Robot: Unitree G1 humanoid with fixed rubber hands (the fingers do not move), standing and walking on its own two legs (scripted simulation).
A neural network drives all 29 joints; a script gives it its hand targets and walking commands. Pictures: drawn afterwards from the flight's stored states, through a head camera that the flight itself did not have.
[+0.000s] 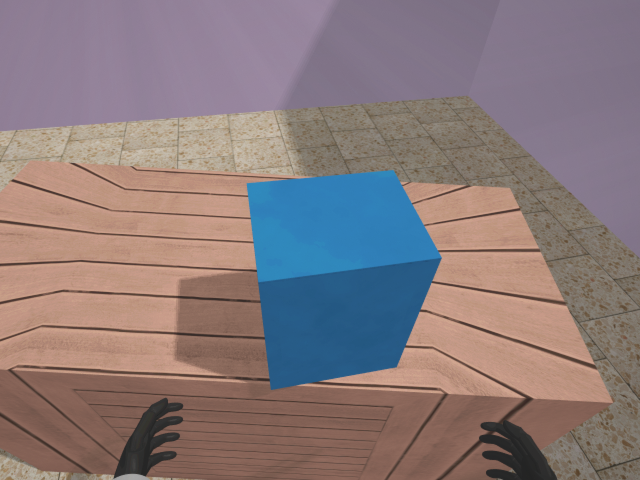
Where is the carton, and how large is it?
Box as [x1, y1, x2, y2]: [247, 170, 441, 389]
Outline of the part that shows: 393,170 247,183 271,389 396,366 441,257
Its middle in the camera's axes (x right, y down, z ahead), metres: +0.01 +0.07 +0.57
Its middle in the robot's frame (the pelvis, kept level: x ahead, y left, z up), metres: +0.39 +0.01 +0.02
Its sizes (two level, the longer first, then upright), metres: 0.205 0.166 0.272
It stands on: a pedestal, 0.66 m high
